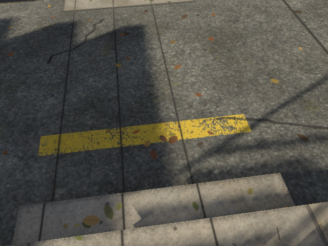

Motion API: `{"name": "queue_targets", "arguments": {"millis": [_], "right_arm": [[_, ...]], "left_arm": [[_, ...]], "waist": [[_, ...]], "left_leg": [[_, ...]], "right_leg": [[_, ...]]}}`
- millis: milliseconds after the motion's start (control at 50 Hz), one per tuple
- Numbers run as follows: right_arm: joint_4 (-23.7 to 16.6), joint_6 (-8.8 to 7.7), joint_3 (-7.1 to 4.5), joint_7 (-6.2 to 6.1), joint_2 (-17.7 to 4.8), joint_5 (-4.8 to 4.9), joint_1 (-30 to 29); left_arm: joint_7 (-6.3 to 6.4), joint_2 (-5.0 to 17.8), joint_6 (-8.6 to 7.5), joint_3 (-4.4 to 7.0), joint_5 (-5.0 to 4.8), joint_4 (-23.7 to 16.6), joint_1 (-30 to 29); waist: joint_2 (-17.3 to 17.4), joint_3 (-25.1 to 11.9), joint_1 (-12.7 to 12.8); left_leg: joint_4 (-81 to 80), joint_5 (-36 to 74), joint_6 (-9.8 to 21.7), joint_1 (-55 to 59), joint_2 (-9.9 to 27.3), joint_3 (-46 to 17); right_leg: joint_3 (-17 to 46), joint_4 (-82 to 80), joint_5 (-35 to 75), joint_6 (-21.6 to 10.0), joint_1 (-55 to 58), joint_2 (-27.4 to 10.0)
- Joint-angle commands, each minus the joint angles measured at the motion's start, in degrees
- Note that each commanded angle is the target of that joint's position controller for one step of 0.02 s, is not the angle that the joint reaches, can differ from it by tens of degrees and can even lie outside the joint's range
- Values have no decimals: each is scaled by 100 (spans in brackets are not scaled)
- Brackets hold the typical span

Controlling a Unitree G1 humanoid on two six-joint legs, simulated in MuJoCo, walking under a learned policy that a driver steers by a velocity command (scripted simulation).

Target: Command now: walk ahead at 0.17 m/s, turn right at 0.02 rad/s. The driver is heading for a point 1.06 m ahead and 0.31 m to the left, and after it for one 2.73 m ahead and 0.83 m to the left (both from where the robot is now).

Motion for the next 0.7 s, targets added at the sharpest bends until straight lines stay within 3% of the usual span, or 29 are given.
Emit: {"name": "queue_targets", "arguments": {"millis": [20,60,100,140,160,180,200,220,240,260,280,300,340,360,380,400,420,440,480,520,540,560,580,600,620,640,660,680,700], "right_arm": [[-234,-136,-116,-6,-354,59,-72],[-352,-339,-154,82,-410,110,-438],[-298,-505,-178,199,-378,150,-338],[71,-597,-188,272,-217,93,423],[503,-593,-239,273,-142,29,1240],[930,-584,-356,291,-255,-50,2451],[1025,-622,-478,267,-740,-52,3151],[674,-711,-373,339,-974,-34,2540],[588,-767,-397,325,-1052,-43,1963],[332,-821,-289,355,-800,-75,1388],[114,-815,-219,393,-758,-49,704],[-1,-775,-154,383,-641,-42,403],[111,-732,-92,268,-490,-69,547],[195,-797,-10,184,-349,-32,720],[266,-834,21,104,-369,9,926],[293,-819,29,-7,-427,52,970],[334,-764,54,-65,-424,75,993],[388,-731,57,-79,-449,59,1064],[474,-694,43,-74,-471,112,1082],[505,-621,48,-50,-377,30,1075],[514,-580,65,-27,-316,19,1214],[495,-531,59,-68,-326,112,1318],[486,-467,57,-110,-317,135,1357],[448,-396,43,-135,-371,141,1210],[461,-394,77,-44,-301,-6,860],[457,-460,27,108,-507,50,321],[482,-640,59,245,66,117,996],[459,-855,63,350,-341,214,1556],[292,-964,-71,372,-690,278,1020]], "left_arm": [[51,1095,-35,306,-42,-86,631],[102,1201,-117,358,-39,-30,777],[127,1127,-166,357,-49,-45,626],[141,1111,-139,353,-157,-156,-9],[139,966,-183,321,-132,-157,-257],[108,779,-265,266,-107,-220,-744],[35,393,-421,135,-152,-410,-1138],[-18,297,-619,137,-149,-449,-357],[19,434,-705,143,-263,-497,-448],[83,707,-699,178,-252,-481,-625],[136,865,-646,228,-140,-399,-549],[132,928,-570,254,-4,-288,-360],[3,783,-491,230,72,-216,-250],[-78,855,-562,263,25,-366,-510],[-132,779,-610,222,72,-512,-977],[-194,704,-654,181,154,-691,-1376],[-274,474,-673,125,258,-778,-1694],[-372,350,-685,87,257,-848,-1783],[-410,415,-596,85,155,-1022,-1970],[-488,555,-580,129,209,-887,-1557],[-536,536,-578,114,227,-892,-1583],[-580,510,-621,43,153,-1037,-2030],[-614,493,-687,17,99,-1071,-2227],[-643,518,-753,25,76,-967,-2016],[-712,708,-838,136,85,-453,-633],[-721,801,-860,244,104,283,1473],[-702,1123,-865,260,100,586,2320],[-584,907,-796,194,-112,417,2073],[-465,838,-658,181,-92,267,1591]], "waist": [[-743,521,294],[-1021,803,377],[-988,741,232],[-695,483,-267],[-447,227,-604],[-277,39,-1209],[1113,16,-1524],[1696,83,-616],[1224,469,-394],[470,703,-246],[-236,774,45],[-69,659,168],[326,462,191],[263,527,183],[409,585,-7],[260,757,-104],[366,658,-277],[350,575,-308],[428,642,-392],[347,385,-270],[270,405,-337],[161,675,-520],[88,736,-614],[111,660,-487],[3,85,177],[-11,-457,1213],[-1762,-1201,1085],[-2097,-1793,811],[-1583,-1330,731]], "left_leg": [[832,-926,265,-1335,-461,559],[1413,-1062,470,-1876,-213,197],[1402,-1370,688,-1850,-86,67],[656,-309,788,-202,-315,415],[1109,416,570,1105,-651,783],[1273,756,591,2081,-390,437],[-368,-58,940,2259,599,-1386],[-904,1285,1629,2267,1672,-3680],[-1137,326,2051,2055,2099,-4018],[-1043,234,1947,1557,1914,-3513],[-973,649,1643,851,1631,-2780],[-932,1366,1385,433,1294,-2125],[-773,2177,1069,-93,756,-1233],[-708,1660,889,-107,426,-821],[-715,1758,845,-199,389,-750],[-696,1384,726,-709,64,-300],[-687,1135,665,-1122,-77,-172],[-507,889,667,-1353,-108,-115],[-122,621,704,-1432,-132,-126],[880,814,829,-1165,58,-258],[1259,916,904,-777,106,-455],[1610,1032,930,89,175,-676],[1969,1370,951,748,235,-913],[2444,1975,962,1027,238,-1045],[3759,2844,889,312,-20,-735],[5685,3430,765,-1080,-218,-626],[8280,-2190,495,-3319,-1228,-776],[7824,-2450,698,-4297,-787,-1257],[7835,-2317,687,-4814,-577,-1285]], "right_leg": [[1770,-1383,-2742,-977,169,-1211],[2418,-1513,-2481,-1350,82,-1700],[2327,-1338,-2048,-1381,-10,-1801],[1569,-988,-1505,-1137,-1120,-1421],[964,-356,-914,-1034,-2037,-1040],[583,1016,-192,-838,-2948,-857],[-103,3668,-162,-435,-3573,-123],[458,4317,-1675,-408,-4429,308],[768,4674,-1610,-470,-5255,-47],[791,4819,-988,-561,-5223,-404],[659,4529,-289,-473,-4778,-703],[521,4197,192,-363,-4293,-859],[243,3840,1561,-278,-3591,-833],[362,2936,2522,-308,-3456,-840],[157,2341,3176,-318,-3349,-704],[-53,1264,4031,-264,-2735,-505],[-251,900,4659,-244,-1951,-293],[-301,756,5058,-231,-1466,-201],[-294,555,4850,-229,-1190,-143],[-264,1136,4908,-367,-1114,-201],[-248,1207,4322,-388,-1447,-199],[-100,503,3488,-327,-2356,-341],[-68,94,3097,-226,-2715,-394],[10,-278,2798,-221,-2567,-458],[-607,70,3193,-241,-805,-91],[-397,-166,3722,-625,1434,-362],[1098,1063,5469,-1514,3808,-1677],[2130,1339,5766,-1951,4277,-2131],[2247,1080,4979,-2143,3851,-2305]]}}
Keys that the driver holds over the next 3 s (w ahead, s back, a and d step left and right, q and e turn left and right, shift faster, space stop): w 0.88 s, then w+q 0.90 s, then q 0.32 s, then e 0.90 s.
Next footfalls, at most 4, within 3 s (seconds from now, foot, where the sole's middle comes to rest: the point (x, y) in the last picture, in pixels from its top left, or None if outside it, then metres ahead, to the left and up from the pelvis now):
0.64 right None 0.37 -0.05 -0.92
1.08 left None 0.61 0.21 -1.06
1.58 right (158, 206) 0.92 0.07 -1.20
2.18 left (92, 190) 1.11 0.51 -1.34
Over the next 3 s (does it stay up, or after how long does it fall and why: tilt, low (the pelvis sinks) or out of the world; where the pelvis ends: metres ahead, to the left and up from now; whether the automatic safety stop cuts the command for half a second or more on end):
stays up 1.15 0.34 -0.56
